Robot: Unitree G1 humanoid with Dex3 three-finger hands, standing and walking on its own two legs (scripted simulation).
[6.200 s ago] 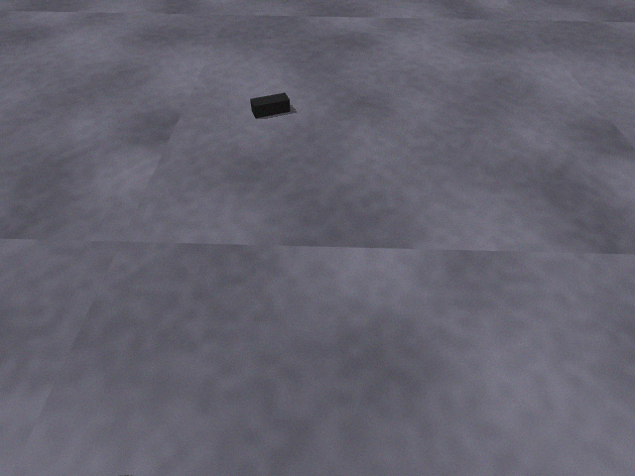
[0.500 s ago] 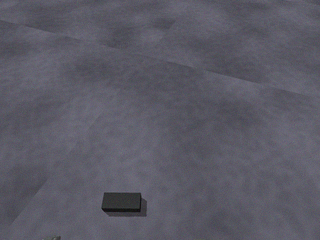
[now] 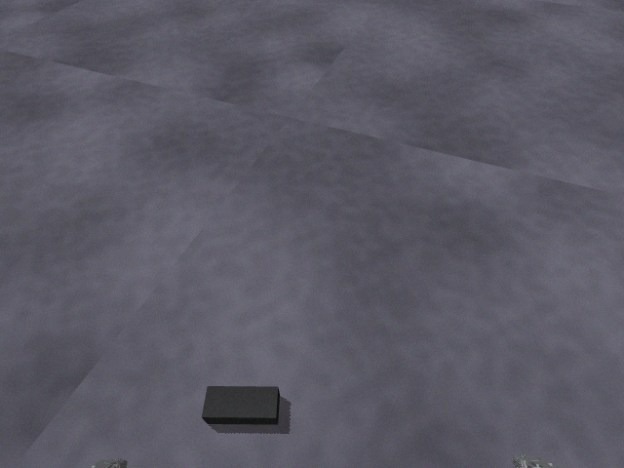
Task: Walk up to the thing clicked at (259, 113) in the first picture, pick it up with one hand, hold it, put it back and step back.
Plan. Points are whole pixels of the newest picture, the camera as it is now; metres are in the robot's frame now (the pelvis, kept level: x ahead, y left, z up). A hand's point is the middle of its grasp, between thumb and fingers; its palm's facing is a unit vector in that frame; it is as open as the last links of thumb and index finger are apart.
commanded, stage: walk up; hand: left
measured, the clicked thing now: (242, 405) +0.38 +0.24 -0.74
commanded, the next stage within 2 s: none
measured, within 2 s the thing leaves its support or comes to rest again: neither
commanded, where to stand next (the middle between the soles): +0.03 +0.01 m, yaw -1 degrees
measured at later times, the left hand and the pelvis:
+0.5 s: hand out of the picture +0.10 +0.25 -0.15, palm faces -0.02 -0.93 -0.36, open 7.4 cm; pelvis +0.01 +0.00 +0.00, yaw +0 degrees
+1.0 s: hand out of the picture +0.05 +0.35 -0.18, palm faces +0.00 -0.92 -0.40, open 7.4 cm; pelvis -0.04 +0.06 -0.02, yaw +1 degrees
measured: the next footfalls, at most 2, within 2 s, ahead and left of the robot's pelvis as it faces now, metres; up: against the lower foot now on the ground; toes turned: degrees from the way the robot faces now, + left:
right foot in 1.32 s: +0.07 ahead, -0.14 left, +0.00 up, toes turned -4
left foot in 1.72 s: +0.00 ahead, +0.17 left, +0.00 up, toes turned +0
